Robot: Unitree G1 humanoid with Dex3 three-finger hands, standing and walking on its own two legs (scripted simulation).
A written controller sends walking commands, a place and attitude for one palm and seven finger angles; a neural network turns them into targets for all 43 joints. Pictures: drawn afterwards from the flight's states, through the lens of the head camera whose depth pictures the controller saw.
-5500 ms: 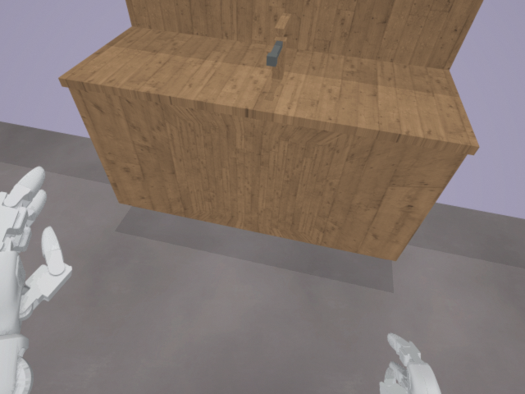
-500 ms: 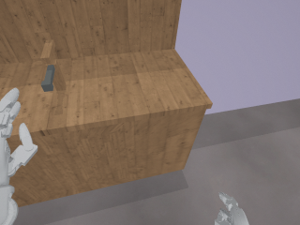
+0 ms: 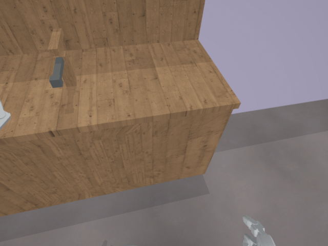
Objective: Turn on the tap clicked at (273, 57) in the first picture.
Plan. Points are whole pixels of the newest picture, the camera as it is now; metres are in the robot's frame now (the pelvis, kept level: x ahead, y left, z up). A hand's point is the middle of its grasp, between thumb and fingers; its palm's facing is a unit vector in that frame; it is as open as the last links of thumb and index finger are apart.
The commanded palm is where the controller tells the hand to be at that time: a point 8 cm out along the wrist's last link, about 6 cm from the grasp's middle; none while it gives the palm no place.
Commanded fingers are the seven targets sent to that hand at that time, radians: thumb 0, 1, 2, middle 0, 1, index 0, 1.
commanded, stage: look again from close up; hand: left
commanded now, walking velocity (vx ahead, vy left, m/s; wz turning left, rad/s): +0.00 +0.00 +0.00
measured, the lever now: (56, 81) +0.51 +0.39 +0.08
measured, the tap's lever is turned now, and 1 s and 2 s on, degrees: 0 0 0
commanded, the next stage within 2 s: shuffle to correct the standing spot in 0.20 s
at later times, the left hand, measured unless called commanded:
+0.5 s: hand (48, 115) +0.30 +0.27 +0.17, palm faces +0.38 -0.86 -0.35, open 7.4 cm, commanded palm +0.24 +0.31 +0.19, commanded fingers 0.00 0.90 0.90 -0.20 -0.30 -0.20 -0.30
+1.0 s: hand (47, 97) +0.35 +0.30 +0.17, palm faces +0.40 -0.85 -0.35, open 7.4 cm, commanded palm +0.29 +0.33 +0.19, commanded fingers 0.00 0.90 0.90 -0.20 -0.30 -0.20 -0.30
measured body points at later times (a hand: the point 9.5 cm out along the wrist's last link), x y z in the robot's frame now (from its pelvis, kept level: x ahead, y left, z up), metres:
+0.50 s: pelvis +0.07 +0.03 +0.01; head +0.08 +0.04 +0.46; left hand +0.27 +0.32 +0.19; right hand +0.26 -0.19 -0.06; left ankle +0.03 +0.11 -0.73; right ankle +0.09 -0.10 -0.73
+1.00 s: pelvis +0.12 +0.06 +0.00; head +0.13 +0.07 +0.45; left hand +0.32 +0.34 +0.19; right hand +0.27 -0.16 -0.08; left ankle +0.08 +0.13 -0.73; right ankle +0.10 -0.05 -0.65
